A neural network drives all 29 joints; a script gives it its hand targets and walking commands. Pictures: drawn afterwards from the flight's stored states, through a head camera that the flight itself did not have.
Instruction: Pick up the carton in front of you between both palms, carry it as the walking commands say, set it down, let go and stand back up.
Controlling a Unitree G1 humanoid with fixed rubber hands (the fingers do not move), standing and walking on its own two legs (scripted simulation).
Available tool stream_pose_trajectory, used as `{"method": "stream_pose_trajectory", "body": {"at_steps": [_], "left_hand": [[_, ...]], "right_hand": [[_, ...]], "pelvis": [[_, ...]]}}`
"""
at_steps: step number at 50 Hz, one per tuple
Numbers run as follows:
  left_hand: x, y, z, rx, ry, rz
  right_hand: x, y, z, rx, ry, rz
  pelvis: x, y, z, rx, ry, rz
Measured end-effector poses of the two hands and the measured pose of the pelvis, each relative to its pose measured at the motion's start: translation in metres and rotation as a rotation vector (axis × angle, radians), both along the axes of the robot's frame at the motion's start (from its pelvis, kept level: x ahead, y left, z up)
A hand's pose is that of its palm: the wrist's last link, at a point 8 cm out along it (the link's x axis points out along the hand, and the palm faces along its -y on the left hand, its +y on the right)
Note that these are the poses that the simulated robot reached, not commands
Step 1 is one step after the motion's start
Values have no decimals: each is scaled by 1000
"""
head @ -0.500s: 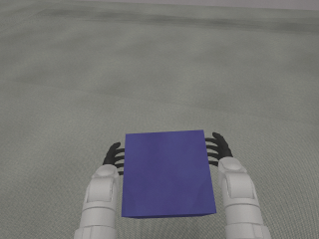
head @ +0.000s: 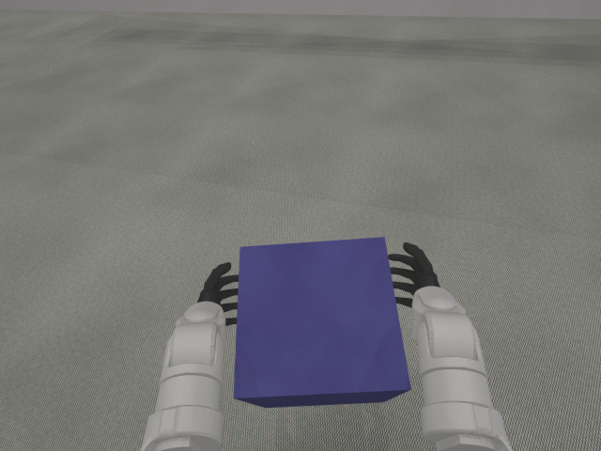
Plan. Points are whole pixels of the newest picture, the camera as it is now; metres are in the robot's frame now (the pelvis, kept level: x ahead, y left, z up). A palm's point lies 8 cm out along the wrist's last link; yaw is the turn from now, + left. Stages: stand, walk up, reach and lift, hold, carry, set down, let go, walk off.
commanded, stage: set down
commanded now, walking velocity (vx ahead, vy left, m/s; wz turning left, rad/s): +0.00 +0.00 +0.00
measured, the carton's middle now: (318, 331) +0.31 +0.00 -0.06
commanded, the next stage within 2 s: none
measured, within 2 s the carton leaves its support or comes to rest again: neither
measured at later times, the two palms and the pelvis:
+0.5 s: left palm (244, 335) +0.35 +0.14 -0.15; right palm (403, 340) +0.33 -0.15 -0.14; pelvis -0.04 +0.03 -0.07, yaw -2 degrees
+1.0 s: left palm (261, 339) +0.42 +0.13 -0.29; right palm (393, 358) +0.36 -0.16 -0.28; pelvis -0.05 +0.04 -0.20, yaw -1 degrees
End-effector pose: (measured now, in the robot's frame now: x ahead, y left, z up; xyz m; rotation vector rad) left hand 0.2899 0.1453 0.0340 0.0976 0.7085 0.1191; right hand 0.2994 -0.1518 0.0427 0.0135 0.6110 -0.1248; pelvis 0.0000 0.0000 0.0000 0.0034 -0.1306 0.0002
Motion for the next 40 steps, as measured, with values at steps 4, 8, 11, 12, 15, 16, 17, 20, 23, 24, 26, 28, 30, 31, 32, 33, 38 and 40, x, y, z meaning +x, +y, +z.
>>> {"method": "stream_pose_trajectory", "body": {"at_steps": [4,8,11,12,15,16,17,20,23,24,26,28,30,31,32,33,38,40], "left_hand": [[8,-3,-6,-7,9,3],[23,-9,-19,-1,20,-19],[35,-13,-33,10,33,-45],[39,-14,-40,13,38,-54],[49,-16,-65,22,52,-86],[52,-16,-75,24,55,-97],[54,-17,-86,26,57,-106],[58,-15,-123,23,57,-125],[61,-12,-161,11,52,-127],[62,-10,-173,7,48,-125],[65,-8,-194,-2,34,-119],[70,-6,-211,-11,14,-113],[77,-6,-223,-21,-7,-109],[81,-6,-228,-26,-16,-109],[85,-6,-232,-30,-24,-109],[89,-6,-236,-34,-28,-110],[105,-10,-255,-42,-14,-134],[109,-12,-265,-40,1,-149]], "right_hand": [[10,-1,-3,23,9,-32],[20,-4,-12,40,17,-90],[25,-7,-25,35,25,-125],[27,-8,-31,30,29,-133],[28,-10,-58,13,43,-152],[28,-11,-69,8,46,-156],[28,-11,-80,2,48,-161],[26,-9,-118,-10,49,-181],[26,-4,-155,-17,42,-201],[26,-2,-167,-18,37,-208],[28,1,-188,-15,22,-227],[31,4,-203,-10,1,-248],[35,5,-214,-3,-23,-265],[37,6,-219,0,-32,-272],[39,6,-222,2,-40,-277],[41,6,-226,6,-45,-282],[49,1,-246,14,-32,-293],[50,-1,-256,14,-17,-295]], "pelvis": [[-2,-2,-3,-4,5,-1],[-6,-1,-8,-9,29,-3],[-9,1,-13,-11,72,-8],[-10,2,-15,-11,94,-11],[-15,6,-23,-6,175,-20],[-17,8,-26,-3,205,-24],[-19,10,-29,0,237,-27],[-26,16,-40,10,338,-36],[-32,22,-56,21,446,-38],[-34,25,-62,23,482,-37],[-37,29,-75,24,550,-35],[-39,33,-88,23,611,-31],[-41,37,-102,21,661,-28],[-42,39,-109,20,682,-27],[-43,40,-115,19,700,-27],[-44,42,-121,18,716,-26],[-46,47,-147,18,775,-28],[-47,48,-155,19,796,-29]]}}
